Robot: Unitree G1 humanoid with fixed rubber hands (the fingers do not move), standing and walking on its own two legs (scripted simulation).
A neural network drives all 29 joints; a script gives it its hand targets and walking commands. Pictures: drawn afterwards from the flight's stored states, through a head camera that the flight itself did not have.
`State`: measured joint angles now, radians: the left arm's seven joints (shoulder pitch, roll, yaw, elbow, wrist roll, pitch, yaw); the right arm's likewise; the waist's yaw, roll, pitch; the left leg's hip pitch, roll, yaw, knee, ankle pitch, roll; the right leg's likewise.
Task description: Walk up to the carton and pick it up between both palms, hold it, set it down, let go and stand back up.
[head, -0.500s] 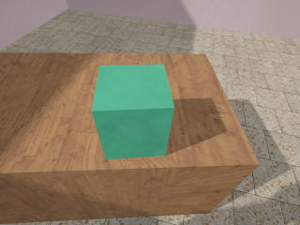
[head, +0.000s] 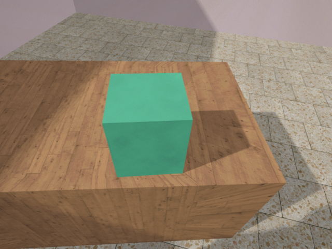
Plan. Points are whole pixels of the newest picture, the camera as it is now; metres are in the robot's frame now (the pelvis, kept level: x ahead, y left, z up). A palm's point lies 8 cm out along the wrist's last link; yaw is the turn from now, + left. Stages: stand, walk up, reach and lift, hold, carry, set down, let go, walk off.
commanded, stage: walk up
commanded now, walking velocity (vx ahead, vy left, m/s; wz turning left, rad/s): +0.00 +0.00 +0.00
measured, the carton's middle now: (148, 126) +0.48 +0.05 +0.01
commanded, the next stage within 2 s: none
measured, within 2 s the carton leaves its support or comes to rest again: neither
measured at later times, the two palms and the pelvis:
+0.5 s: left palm out of the picture +0.07 +0.32 -0.13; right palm out of the picture +0.01 -0.28 -0.10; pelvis -0.05 +0.03 -0.01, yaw +0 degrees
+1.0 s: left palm out of the picture -0.16 +0.29 -0.13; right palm out of the picture -0.12 -0.32 -0.13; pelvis -0.20 -0.01 -0.02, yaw +0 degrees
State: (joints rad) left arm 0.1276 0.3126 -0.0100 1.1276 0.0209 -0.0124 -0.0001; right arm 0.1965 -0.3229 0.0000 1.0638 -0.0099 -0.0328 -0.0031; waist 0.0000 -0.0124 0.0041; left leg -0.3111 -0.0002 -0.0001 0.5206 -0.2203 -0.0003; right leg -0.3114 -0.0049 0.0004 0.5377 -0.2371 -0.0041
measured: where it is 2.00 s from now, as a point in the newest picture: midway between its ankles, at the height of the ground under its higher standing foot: outside the picture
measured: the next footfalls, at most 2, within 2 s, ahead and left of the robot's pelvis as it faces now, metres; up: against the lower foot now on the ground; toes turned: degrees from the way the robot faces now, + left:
right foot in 0.82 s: -0.11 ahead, -0.12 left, +0.00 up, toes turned +4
left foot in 1.14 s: -0.20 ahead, +0.10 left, +0.00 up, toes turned -2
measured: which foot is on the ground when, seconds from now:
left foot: down 0.00-0.82, up 0.84-1.00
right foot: down 0.00-0.42, up 0.44-0.80, down 0.82-1.00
